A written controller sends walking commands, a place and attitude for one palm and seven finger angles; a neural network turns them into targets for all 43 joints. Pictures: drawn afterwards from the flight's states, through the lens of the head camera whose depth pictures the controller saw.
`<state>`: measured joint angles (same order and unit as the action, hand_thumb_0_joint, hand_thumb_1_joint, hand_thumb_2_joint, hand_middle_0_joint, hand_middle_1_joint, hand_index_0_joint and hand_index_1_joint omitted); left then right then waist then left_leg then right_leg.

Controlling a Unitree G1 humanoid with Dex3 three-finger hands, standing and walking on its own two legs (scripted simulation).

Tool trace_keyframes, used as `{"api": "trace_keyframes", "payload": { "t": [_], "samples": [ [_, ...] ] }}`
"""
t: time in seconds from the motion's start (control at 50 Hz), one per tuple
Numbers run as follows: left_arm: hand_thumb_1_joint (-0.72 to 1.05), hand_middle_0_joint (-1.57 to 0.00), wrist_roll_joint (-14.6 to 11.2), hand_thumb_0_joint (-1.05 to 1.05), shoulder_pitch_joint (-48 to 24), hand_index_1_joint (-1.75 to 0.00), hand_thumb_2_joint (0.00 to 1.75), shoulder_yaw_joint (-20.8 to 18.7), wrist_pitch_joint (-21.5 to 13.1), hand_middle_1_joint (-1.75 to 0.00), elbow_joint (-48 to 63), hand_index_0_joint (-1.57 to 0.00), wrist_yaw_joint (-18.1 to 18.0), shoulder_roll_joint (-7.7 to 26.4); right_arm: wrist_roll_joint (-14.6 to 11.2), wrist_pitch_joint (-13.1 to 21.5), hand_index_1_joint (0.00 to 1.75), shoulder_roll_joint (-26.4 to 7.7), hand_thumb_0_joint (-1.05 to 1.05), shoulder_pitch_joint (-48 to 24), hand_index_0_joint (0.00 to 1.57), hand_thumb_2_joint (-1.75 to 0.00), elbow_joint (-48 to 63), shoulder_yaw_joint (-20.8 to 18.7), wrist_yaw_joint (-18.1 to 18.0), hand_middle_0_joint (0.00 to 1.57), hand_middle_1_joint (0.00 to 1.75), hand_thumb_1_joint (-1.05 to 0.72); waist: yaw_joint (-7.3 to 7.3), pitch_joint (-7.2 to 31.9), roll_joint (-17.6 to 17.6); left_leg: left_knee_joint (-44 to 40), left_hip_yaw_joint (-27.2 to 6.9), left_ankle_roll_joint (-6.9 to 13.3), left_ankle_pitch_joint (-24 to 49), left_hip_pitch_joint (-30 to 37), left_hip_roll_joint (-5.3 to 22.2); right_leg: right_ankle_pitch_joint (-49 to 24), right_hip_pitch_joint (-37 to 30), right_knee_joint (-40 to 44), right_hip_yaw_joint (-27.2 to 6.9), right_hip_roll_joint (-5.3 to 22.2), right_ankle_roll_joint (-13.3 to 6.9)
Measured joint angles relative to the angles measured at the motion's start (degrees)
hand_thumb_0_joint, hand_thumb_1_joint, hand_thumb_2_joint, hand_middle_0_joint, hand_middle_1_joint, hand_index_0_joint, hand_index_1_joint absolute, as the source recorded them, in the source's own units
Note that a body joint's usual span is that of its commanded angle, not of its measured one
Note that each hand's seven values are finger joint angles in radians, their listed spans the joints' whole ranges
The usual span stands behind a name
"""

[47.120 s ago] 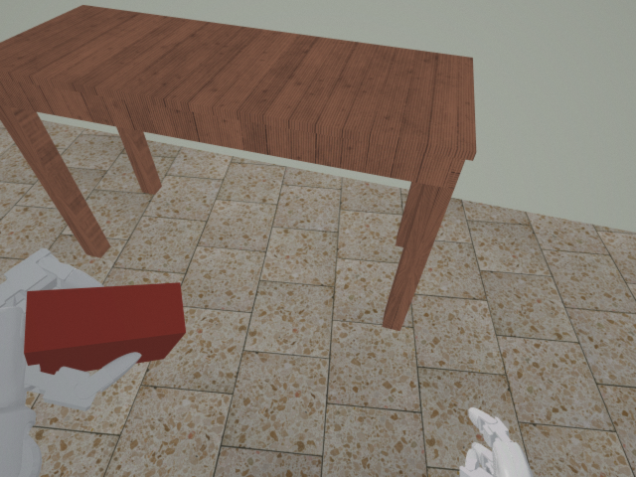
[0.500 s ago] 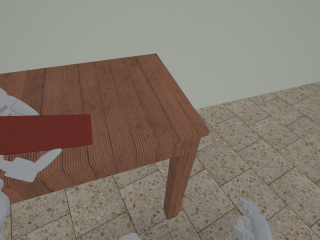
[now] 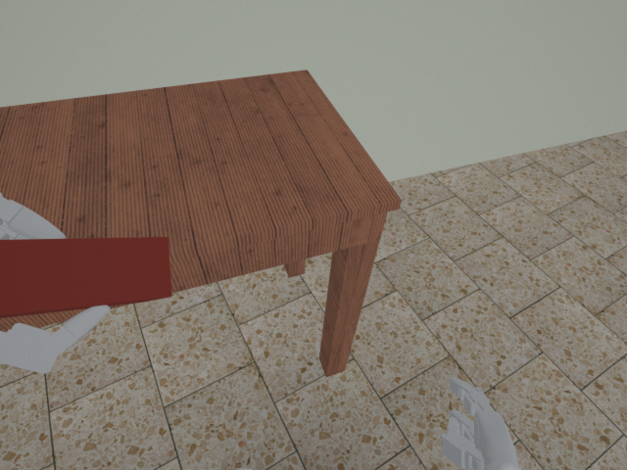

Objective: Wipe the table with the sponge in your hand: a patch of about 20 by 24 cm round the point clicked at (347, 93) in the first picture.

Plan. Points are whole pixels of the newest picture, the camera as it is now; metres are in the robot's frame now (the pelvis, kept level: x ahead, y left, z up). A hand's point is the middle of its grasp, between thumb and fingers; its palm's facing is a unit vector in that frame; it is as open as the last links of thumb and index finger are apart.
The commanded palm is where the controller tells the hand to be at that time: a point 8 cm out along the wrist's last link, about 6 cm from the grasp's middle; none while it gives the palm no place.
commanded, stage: stop stepping back and stand still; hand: left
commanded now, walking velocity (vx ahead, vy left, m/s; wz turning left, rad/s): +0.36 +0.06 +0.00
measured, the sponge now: (105, 276) +0.23 +0.21 +0.20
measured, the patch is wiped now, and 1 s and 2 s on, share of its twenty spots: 0.95 0.95 0.95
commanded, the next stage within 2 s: stand and wait in 0.74 s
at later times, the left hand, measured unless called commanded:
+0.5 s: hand out of the picture +0.11 +0.23 +0.22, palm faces +0.45 -0.83 -0.32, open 9.5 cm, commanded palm +0.07 +0.28 +0.25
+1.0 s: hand out of the picture +0.13 +0.24 +0.23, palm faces +0.46 -0.80 -0.38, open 9.5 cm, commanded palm +0.07 +0.29 +0.25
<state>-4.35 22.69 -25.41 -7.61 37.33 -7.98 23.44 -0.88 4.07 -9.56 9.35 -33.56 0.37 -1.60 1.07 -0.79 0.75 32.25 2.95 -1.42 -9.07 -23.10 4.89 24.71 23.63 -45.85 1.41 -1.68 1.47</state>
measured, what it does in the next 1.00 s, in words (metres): steps on the spot: right foot, then left foot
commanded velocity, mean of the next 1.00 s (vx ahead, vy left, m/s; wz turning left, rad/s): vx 0.12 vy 0.00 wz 0.00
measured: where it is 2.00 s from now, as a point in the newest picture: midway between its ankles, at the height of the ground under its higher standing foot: outside the picture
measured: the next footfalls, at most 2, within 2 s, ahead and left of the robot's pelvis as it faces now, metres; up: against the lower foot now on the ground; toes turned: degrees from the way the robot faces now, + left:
right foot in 0.04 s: -0.03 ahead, -0.08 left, +0.00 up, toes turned -2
left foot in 0.24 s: -0.02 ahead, +0.15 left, +0.00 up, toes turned +2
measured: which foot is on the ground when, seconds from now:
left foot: down 0.00-0.04, up 0.06-0.22, down 0.24-1.00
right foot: up 0.00-0.02, down 0.04-1.00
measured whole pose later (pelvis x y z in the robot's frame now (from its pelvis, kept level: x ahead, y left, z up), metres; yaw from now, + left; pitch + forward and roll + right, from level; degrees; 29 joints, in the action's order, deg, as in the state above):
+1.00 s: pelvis -0.08 +0.00 +0.01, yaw +1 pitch -2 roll -1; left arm -3.4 22.1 -21.9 -8.9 34.3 -8.2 22.0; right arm -1.3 3.0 -12.6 11.2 -36.4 0.6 -4.2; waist 1.2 -0.9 -2.1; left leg 31.5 -0.4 -1.4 -14.8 -15.5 2.9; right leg 16.0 13.6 -31.0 4.4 -2.4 -3.3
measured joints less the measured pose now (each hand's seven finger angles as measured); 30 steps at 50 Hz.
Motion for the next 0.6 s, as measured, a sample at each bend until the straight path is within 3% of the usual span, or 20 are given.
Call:
{"api": "trace_keyframes", "payload": {
  "t": [0.04,0.08,0.14,0.2,0.24,0.32,0.34,0.38,0.42,0.48,0.52,0.56,0.6],
  "samples": [
    [-0.50,-0.78,0.43,-0.02,0.86,-1.39,1.11,0.43,0.04,-1.42,0.75,-0.82,0.08,0.30,-0.18,-0.20,0.30,-0.37,0.01,1.34,0.21,-0.89,1.14,0.55,0.03,0.20,0.30,-0.90,0.10,1.33,-0.02,3.24,0.34,0.02,-3.09,-2.57,-0.10,-4.00,-5.08,10.03,0.32,0.97,-1.84],
    [-0.50,-0.79,0.83,-0.02,-0.21,-1.39,1.11,2.42,-0.03,-1.42,0.09,-0.82,0.51,-1.09,-0.18,-0.92,0.30,-1.61,0.01,1.08,0.21,-0.89,-0.39,0.58,-0.37,0.20,0.30,-0.90,0.29,1.09,-1.74,11.69,-1.99,0.36,-9.33,-5.62,-0.62,-8.33,-4.55,10.51,0.91,0.20,-3.42],
    [-0.50,-0.79,0.72,-0.02,-0.75,-1.39,1.11,4.43,0.67,-1.42,-1.66,-0.82,0.74,-1.60,-0.17,-2.31,0.30,-2.31,0.01,1.94,0.21,-0.89,-3.85,0.81,-1.24,0.20,0.30,-0.90,-0.06,2.68,-1.04,18.40,-2.27,0.99,-11.02,-4.98,-3.00,-10.97,-5.34,12.77,0.46,1.02,-3.49],
    [-0.50,-0.79,0.62,-0.02,-0.53,-1.38,1.11,4.45,1.07,-1.42,-3.99,-0.83,0.06,-1.10,-0.04,-3.33,0.30,-2.94,0.01,3.99,0.21,-0.89,-4.59,1.20,-2.51,0.20,0.30,-0.90,-0.93,5.60,-0.05,10.83,-0.30,2.12,-13.30,1.70,-3.24,-10.32,-4.75,13.56,0.90,2.40,-3.57],
    [-0.50,-0.79,0.62,-0.02,-1.31,-1.38,1.11,4.12,1.21,-1.42,-5.41,-0.83,-0.51,-1.09,0.22,-3.10,0.30,-4.25,0.01,5.00,0.21,-0.89,-3.70,1.01,-3.39,0.20,0.30,-0.90,-1.91,6.72,-1.69,2.46,-1.76,3.14,-15.58,5.51,-2.45,-6.59,-2.94,11.70,2.15,1.78,-3.31],
    [-0.50,-0.79,1.54,-0.02,-2.43,-1.39,1.11,2.27,2.54,-1.42,-8.41,-0.82,-0.70,-0.06,-0.08,-2.57,0.30,-3.69,0.01,6.50,0.20,-0.89,-2.77,0.12,-3.49,0.20,0.30,-0.90,-3.10,6.19,-1.65,1.54,-1.80,2.13,-7.14,5.49,-2.47,0.30,-1.79,1.59,2.64,0.92,-2.42],
    [-0.50,-0.79,1.66,-0.02,-1.94,-1.39,1.11,2.03,2.55,-1.42,-9.09,-0.82,-0.69,-0.04,-0.06,-2.25,0.30,-3.50,0.01,7.29,0.20,-0.89,-2.70,0.08,-3.18,0.20,0.30,-0.90,-3.46,6.73,-1.99,1.09,-2.04,1.95,-6.52,5.57,-2.35,1.01,-2.99,1.43,3.30,0.52,-2.50],
    [-0.50,-0.79,1.73,-0.02,-0.87,-1.39,1.11,1.90,2.56,-1.42,-9.47,-0.82,-0.58,0.30,0.03,-2.05,0.30,-3.25,0.01,8.73,0.20,-0.90,-2.33,0.29,-2.68,0.20,0.30,-0.90,-3.83,7.63,-2.08,3.02,-2.32,1.81,-9.15,4.11,-2.50,1.09,-7.82,8.77,3.69,0.02,-3.30],
    [-0.50,-0.78,2.00,-0.02,-1.30,-1.39,1.11,2.55,2.00,-1.42,-8.72,-0.82,0.28,-0.47,0.17,-2.19,0.30,-3.59,0.01,8.38,0.20,-0.90,-2.99,0.22,-2.24,0.20,0.30,-0.90,-2.40,6.67,-2.19,13.73,-3.09,1.97,-13.20,-0.67,-2.66,-7.34,-8.18,13.01,2.98,-0.32,-5.17],
    [-0.50,-0.79,1.67,-0.02,-1.29,-1.39,1.11,4.94,0.69,-1.42,-8.37,-0.82,1.57,-3.23,0.16,-2.17,0.30,-3.84,0.01,7.28,0.20,-0.89,-6.44,0.07,-1.84,0.20,0.30,-0.90,-0.92,5.51,-2.50,24.77,-3.76,1.88,-11.12,-4.23,-2.83,-10.34,-8.82,14.27,3.22,-0.67,-5.55],
    [-0.50,-0.79,1.69,-0.02,-0.63,-1.39,1.11,5.32,0.23,-1.42,-7.59,-0.82,1.67,-3.45,0.10,-2.15,0.30,-3.31,0.01,7.09,0.20,-0.89,-6.77,0.24,-2.16,0.20,0.30,-0.91,-0.33,5.42,-1.01,21.62,-1.89,2.29,-10.70,-2.88,-2.66,-10.96,-9.02,15.66,2.37,0.23,-5.28],
    [-0.50,-0.79,1.77,-0.02,-0.39,-1.39,1.11,5.14,-0.23,-1.42,-6.62,-0.82,1.02,-2.85,0.22,-1.65,0.30,-2.98,0.01,6.85,0.20,-0.89,-6.02,0.63,-2.87,0.20,0.30,-0.90,-0.17,5.10,0.23,12.50,-0.01,2.91,-11.22,1.28,-2.38,-10.80,-8.64,15.63,1.88,1.27,-5.16],
    [-0.50,-0.79,1.59,-0.02,-0.79,-1.39,1.11,4.83,-0.68,-1.42,-5.59,-0.83,0.15,-2.32,0.45,-0.75,0.30,-3.72,0.01,6.58,0.20,-0.89,-4.28,0.77,-3.58,0.20,0.30,-0.90,-0.36,4.94,-0.91,2.34,-0.79,4.15,-14.58,6.12,-1.77,-8.71,-7.19,13.56,2.25,0.97,-4.74]
  ]
}}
